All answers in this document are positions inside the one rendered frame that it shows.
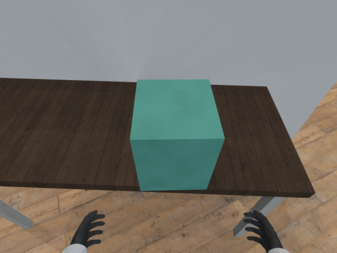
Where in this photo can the carton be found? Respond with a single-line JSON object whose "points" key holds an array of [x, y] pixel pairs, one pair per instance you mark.
{"points": [[176, 134]]}

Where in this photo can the table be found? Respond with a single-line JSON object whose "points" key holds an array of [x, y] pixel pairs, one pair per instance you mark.
{"points": [[72, 134]]}

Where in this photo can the left robot hand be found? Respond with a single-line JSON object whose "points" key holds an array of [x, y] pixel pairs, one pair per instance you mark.
{"points": [[83, 232]]}

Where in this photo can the right robot hand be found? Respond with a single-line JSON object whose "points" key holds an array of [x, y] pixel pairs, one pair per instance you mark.
{"points": [[269, 239]]}

